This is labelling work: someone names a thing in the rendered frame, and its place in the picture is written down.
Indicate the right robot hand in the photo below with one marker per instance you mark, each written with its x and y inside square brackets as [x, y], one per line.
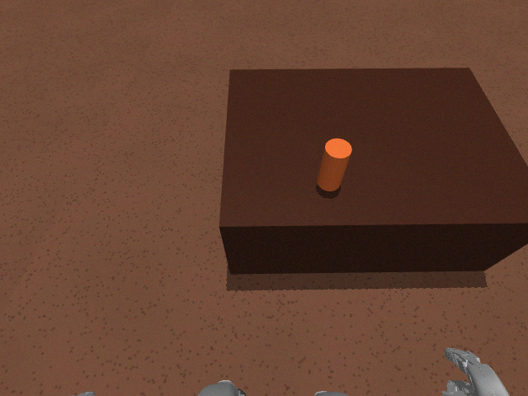
[483, 381]

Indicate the can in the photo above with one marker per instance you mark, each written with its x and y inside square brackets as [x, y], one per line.
[334, 163]

